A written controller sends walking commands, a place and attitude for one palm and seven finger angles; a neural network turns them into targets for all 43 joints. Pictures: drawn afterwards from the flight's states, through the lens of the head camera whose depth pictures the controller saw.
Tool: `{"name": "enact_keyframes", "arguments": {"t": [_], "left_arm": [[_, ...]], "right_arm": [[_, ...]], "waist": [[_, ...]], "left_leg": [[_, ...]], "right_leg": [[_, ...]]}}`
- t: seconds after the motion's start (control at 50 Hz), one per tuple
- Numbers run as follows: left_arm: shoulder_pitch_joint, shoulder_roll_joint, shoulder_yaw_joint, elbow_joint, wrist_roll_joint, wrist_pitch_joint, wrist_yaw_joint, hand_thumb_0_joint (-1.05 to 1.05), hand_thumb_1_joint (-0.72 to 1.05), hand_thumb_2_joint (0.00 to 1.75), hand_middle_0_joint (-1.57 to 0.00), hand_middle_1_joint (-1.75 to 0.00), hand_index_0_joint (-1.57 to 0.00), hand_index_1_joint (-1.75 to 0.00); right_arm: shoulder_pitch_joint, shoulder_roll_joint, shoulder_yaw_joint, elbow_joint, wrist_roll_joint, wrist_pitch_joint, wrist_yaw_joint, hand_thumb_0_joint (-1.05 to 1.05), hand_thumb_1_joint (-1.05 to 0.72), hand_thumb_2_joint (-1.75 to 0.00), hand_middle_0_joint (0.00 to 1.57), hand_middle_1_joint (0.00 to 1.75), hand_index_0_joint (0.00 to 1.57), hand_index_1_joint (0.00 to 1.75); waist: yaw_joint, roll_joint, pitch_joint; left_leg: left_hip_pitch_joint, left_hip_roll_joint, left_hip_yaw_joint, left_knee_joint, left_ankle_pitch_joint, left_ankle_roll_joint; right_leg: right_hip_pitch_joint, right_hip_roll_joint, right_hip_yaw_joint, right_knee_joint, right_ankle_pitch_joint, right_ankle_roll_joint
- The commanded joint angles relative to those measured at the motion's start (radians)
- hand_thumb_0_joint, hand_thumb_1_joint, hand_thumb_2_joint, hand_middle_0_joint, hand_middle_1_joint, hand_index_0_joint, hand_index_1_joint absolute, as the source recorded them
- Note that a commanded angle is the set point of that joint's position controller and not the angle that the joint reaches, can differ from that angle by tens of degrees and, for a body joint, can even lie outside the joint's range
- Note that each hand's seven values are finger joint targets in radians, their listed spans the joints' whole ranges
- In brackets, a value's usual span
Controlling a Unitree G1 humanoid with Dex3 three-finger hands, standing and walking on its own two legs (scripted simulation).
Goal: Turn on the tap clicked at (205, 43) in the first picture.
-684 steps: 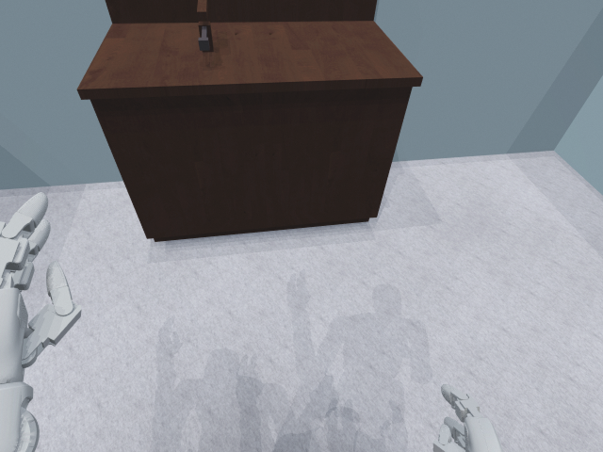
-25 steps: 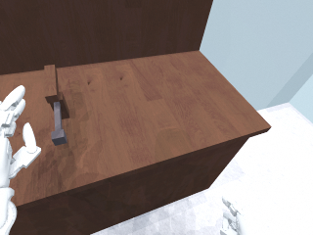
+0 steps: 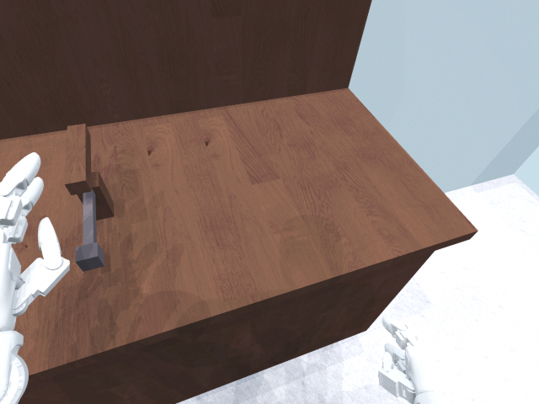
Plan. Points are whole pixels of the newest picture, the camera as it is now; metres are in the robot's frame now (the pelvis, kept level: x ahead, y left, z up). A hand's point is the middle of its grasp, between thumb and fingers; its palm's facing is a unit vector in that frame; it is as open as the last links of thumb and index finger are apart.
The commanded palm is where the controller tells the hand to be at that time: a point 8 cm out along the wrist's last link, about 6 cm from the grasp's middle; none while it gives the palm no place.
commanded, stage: come to a stop and stand still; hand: left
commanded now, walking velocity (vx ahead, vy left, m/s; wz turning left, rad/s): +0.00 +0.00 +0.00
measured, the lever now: (90, 256) +0.29 +0.28 +0.06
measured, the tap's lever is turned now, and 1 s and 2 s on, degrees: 0 0 0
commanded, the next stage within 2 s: look again from close up in 0.50 s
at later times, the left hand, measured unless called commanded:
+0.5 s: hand (76, 288) +0.20 +0.22 +0.16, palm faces +0.38 -0.85 -0.36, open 7.4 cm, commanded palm +0.14 +0.26 +0.18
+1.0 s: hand (69, 288) +0.20 +0.23 +0.16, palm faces +0.38 -0.86 -0.35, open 7.4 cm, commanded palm +0.14 +0.26 +0.18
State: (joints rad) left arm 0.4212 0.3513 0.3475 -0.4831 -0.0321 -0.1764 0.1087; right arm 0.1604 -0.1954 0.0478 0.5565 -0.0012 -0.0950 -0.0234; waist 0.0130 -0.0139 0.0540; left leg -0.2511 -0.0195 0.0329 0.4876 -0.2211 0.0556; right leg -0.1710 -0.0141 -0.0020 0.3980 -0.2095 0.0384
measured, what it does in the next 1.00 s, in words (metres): stands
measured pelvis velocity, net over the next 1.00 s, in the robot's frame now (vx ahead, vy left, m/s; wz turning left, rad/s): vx -0.01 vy -0.02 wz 0.01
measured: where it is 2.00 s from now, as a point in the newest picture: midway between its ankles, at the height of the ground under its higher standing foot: outside the picture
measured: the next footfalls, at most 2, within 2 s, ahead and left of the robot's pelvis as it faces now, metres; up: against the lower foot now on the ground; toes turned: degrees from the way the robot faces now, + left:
none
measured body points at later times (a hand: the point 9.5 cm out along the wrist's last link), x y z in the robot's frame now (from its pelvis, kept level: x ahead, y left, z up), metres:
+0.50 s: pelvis -0.02 -0.02 +0.00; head -0.02 -0.02 +0.45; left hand +0.17 +0.26 +0.18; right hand +0.15 -0.25 -0.07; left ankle +0.03 +0.08 -0.74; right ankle +0.00 -0.15 -0.74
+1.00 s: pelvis -0.01 -0.02 +0.00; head -0.02 -0.01 +0.45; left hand +0.17 +0.27 +0.18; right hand +0.17 -0.24 -0.06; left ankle +0.03 +0.08 -0.74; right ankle +0.00 -0.15 -0.74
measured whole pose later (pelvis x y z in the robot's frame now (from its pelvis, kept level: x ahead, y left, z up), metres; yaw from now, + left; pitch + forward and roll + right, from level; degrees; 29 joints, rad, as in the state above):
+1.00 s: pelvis -0.01 -0.02 +0.00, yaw +0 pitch -2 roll -2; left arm 0.44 0.34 0.32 -0.43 -0.05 -0.16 0.10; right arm 0.20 -0.21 0.04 0.58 0.01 -0.11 -0.05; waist 0.02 0.01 0.02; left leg -0.24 0.00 0.02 0.44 -0.18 0.03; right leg -0.16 0.01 -0.02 0.36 -0.17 0.01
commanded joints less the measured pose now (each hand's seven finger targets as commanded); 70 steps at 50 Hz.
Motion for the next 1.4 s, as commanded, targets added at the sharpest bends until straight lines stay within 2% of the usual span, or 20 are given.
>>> {"name": "enact_keyframes", "arguments": {"t": [0.0,0.02,0.2,0.22,0.3,0.52,0.98,1.0,1.02,1.04,1.06,1.08,1.1,1.18,1.22,1.24,1.28,1.3,1.32,1.38], "left_arm": [[-0.03,0.174,0.127,-0.203,-0.015,-0.064,0.019,0.0,0.9,0.9,-0.2,-0.3,-0.2,-0.3],[-0.042,0.13,0.083,-0.19,-0.02,-0.071,0.011,0.0,0.9,0.9,-0.2,-0.3,-0.2,-0.3],[-0.086,0.173,0.098,-0.173,-0.014,-0.063,0.02,0.0,0.9,0.9,-0.2,-0.3,-0.2,-0.3],[-0.086,0.138,0.066,-0.16,-0.018,-0.069,0.014,0.0,0.9,0.9,-0.2,-0.3,-0.2,-0.3],[-0.077,0.177,0.101,-0.178,-0.015,-0.067,0.02,0.0,0.9,0.9,-0.2,-0.3,-0.2,-0.3],[-0.077,0.138,0.064,-0.141,-0.02,-0.065,0.01,0.0,0.9,0.9,-0.2,-0.3,-0.2,-0.3],[-0.061,0.149,0.075,-0.176,-0.022,-0.057,0.007,0.0,0.9,0.9,-0.2,-0.3,-0.2,-0.3],[-0.983,0.994,0.348,-0.5,0.026,-0.213,0.032,0.0,0.9,0.9,-0.2,-0.3,-0.2,-0.3],[-0.697,0.434,0.286,-0.011,0.08,-0.022,0.0,0.0,0.9,0.9,-0.2,-0.3,-0.2,-0.3],[-0.435,0.242,0.08,0.148,-0.046,0.073,-0.02,0.0,0.9,0.9,-0.2,-0.3,-0.2,-0.3],[-0.388,0.169,0.109,0.042,-0.083,0.114,-0.057,0.0,0.9,0.9,-0.2,-0.3,-0.2,-0.3],[-0.281,0.138,0.056,0.024,-0.127,0.168,-0.082,0.0,0.9,0.9,-0.2,-0.3,-0.2,-0.3],[-0.191,0.001,-0.052,0.063,-0.144,0.226,-0.099,0.0,0.9,0.9,-0.2,-0.3,-0.2,-0.3],[-0.071,0.124,-0.028,-0.164,-0.036,0.249,-0.072,0.0,0.9,0.9,-0.2,-0.3,-0.2,-0.3],[-0.172,0.216,0.067,-0.316,-0.015,0.177,-0.011,0.0,0.9,0.9,-0.2,-0.3,-0.2,-0.3],[-0.135,0.193,0.082,-0.281,-0.016,0.137,0.02,0.0,0.9,0.9,-0.2,-0.3,-0.2,-0.3],[-0.151,0.215,0.123,-0.322,-0.028,0.047,0.076,0.0,0.9,0.9,-0.2,-0.3,-0.2,-0.3],[-0.172,0.279,0.17,-0.343,-0.017,0.022,0.105,0.0,0.9,0.9,-0.2,-0.3,-0.2,-0.3],[-0.204,0.191,0.089,-0.332,-0.009,0.006,0.119,0.0,0.9,0.9,-0.2,-0.3,-0.2,-0.3],[-0.225,0.157,0.052,-0.187,-0.014,0.029,0.113,0.0,0.9,0.9,-0.2,-0.3,-0.2,-0.3]], "right_arm": [[-0.079,-0.121,-0.051,-0.154,0.013,-0.047,-0.02,0.0,-0.9,-0.9,0.2,0.3,0.2,0.3],[-0.061,-0.128,-0.051,-0.147,0.004,-0.042,-0.021,0.0,-0.9,-0.9,0.2,0.3,0.2,0.3],[-0.084,-0.128,-0.053,-0.155,0.018,-0.051,-0.034,0.0,-0.9,-0.9,0.2,0.3,0.2,0.3],[-0.069,-0.132,-0.051,-0.15,0.011,-0.05,-0.033,0.0,-0.9,-0.9,0.2,0.3,0.2,0.3],[-0.083,-0.129,-0.053,-0.152,0.019,-0.059,-0.034,0.0,-0.9,-0.9,0.2,0.3,0.2,0.3],[-0.064,-0.135,-0.052,-0.139,0.012,-0.068,-0.034,0.0,-0.9,-0.9,0.2,0.3,0.2,0.3],[-0.06,-0.127,-0.058,-0.143,0.014,-0.073,-0.035,0.0,-0.9,-0.9,0.2,0.3,0.2,0.3],[0.103,-0.207,0.113,-0.258,0.095,-0.034,-0.117,0.0,-0.9,-0.9,0.2,0.3,0.2,0.3],[-0.047,-0.128,-0.08,-0.111,-0.042,-0.061,-0.104,0.0,-0.9,-0.9,0.2,0.3,0.2,0.3],[-0.045,-0.18,-0.068,-0.119,-0.011,-0.073,-0.039,0.0,-0.9,-0.9,0.2,0.3,0.2,0.3],[-0.057,-0.214,-0.081,-0.094,-0.006,-0.077,-0.024,0.0,-0.9,-0.9,0.2,0.3,0.2,0.3],[-0.097,-0.2,-0.073,-0.105,0.016,-0.078,-0.021,0.0,-0.9,-0.9,0.2,0.3,0.2,0.3],[-0.154,-0.173,-0.044,-0.108,0.048,-0.074,-0.005,0.0,-0.9,-0.9,0.2,0.3,0.2,0.3],[-0.192,-0.175,-0.042,-0.138,0.03,-0.056,0.018,0.0,-0.9,-0.9,0.2,0.3,0.2,0.3],[-0.21,-0.159,-0.044,-0.153,0.009,-0.056,0.009,0.0,-0.9,-0.9,0.2,0.3,0.2,0.3],[-0.207,-0.147,-0.042,-0.144,0.001,-0.061,0.004,0.0,-0.9,-0.9,0.2,0.3,0.2,0.3],[-0.189,-0.138,-0.047,-0.125,-0.009,-0.072,-0.005,0.0,-0.9,-0.9,0.2,0.3,0.2,0.3],[-0.179,-0.139,-0.048,-0.109,-0.005,-0.071,-0.009,0.0,-0.9,-0.9,0.2,0.3,0.2,0.3],[-0.173,-0.12,-0.04,-0.116,-0.011,-0.078,-0.008,0.0,-0.9,-0.9,0.2,0.3,0.2,0.3],[-0.169,-0.138,-0.04,-0.086,-0.009,-0.085,-0.018,0.0,-0.9,-0.9,0.2,0.3,0.2,0.3]], "waist": [[-0.006,0.088,-0.202],[-0.011,0.082,-0.192],[-0.009,0.078,-0.135],[-0.012,0.059,-0.128],[-0.008,0.085,-0.13],[-0.01,0.053,-0.105],[-0.006,0.085,-0.135],[-0.068,0.283,-0.059],[0.068,0.188,-0.269],[0.028,0.132,-0.208],[0.047,0.1,-0.279],[0.066,0.1,-0.272],[0.059,0.113,-0.194],[0.049,0.031,-0.092],[0.048,0.042,-0.176],[0.043,0.014,-0.164],[0.047,0.067,-0.194],[0.05,0.124,-0.195],[0.042,0.173,-0.192],[0.015,0.163,-0.14]], "left_leg": [[0.101,0.126,-0.11,-0.083,0.27,-0.052],[0.079,0.124,-0.111,-0.086,0.227,-0.047],[0.042,0.117,-0.12,-0.128,-0.004,-0.032],[0.029,0.116,-0.126,-0.127,-0.025,-0.03],[0.038,0.115,-0.127,-0.131,-0.029,-0.031],[0.026,0.117,-0.139,-0.14,-0.09,-0.025],[0.045,0.123,-0.147,-0.159,0.008,-0.026],[-0.228,0.039,-0.132,-0.204,-0.281,0.012],[0.074,0.021,-0.057,-0.073,0.054,-0.059],[0.146,0.031,-0.074,-0.08,0.224,-0.1],[0.231,0.043,-0.065,-0.073,0.213,-0.102],[0.213,0.029,-0.061,-0.078,0.183,-0.091],[0.176,0.034,-0.064,-0.088,0.111,-0.096],[0.024,0.037,-0.08,-0.1,-0.058,-0.06],[0.022,0.025,-0.086,-0.074,-0.085,-0.062],[0.018,0.028,-0.084,-0.051,-0.092,-0.06],[0.017,0.023,-0.08,-0.011,-0.107,-0.057],[0.008,0.025,-0.08,-0.006,-0.157,-0.058],[-0.003,0.014,-0.081,0.005,-0.159,-0.061],[-0.039,0.011,-0.084,0.04,-0.244,-0.048]], "right_leg": [[0.048,-0.065,0.043,-0.02,0.253,-0.061],[0.041,-0.059,0.036,-0.031,0.238,-0.06],[-0.003,-0.072,0.069,-0.082,0.081,-0.065],[-0.013,-0.063,0.059,-0.09,0.06,-0.062],[-0.015,-0.071,0.067,-0.094,0.04,-0.066],[-0.051,-0.056,0.064,-0.115,-0.025,-0.06],[0.018,-0.057,0.054,-0.087,0.096,-0.061],[0.202,0.065,0.008,0.028,-0.103,0.029],[0.07,0.02,-0.042,0.066,-0.012,-0.08],[-0.039,0.055,-0.109,0.045,0.081,-0.096],[-0.067,0.06,-0.098,0.04,0.117,-0.079],[-0.044,0.052,-0.106,0.049,0.116,-0.077],[-0.082,0.059,-0.115,0.062,0.086,-0.074],[-0.126,0.047,-0.121,0.097,-0.007,-0.068],[-0.134,0.052,-0.11,0.121,-0.055,-0.069],[-0.165,0.059,-0.114,0.135,-0.083,-0.064],[-0.194,0.059,-0.103,0.148,-0.114,-0.061],[-0.209,0.058,-0.091,0.154,-0.142,-0.062],[-0.216,0.052,-0.091,0.16,-0.147,-0.067],[-0.261,0.037,-0.075,0.149,-0.193,-0.059]]}}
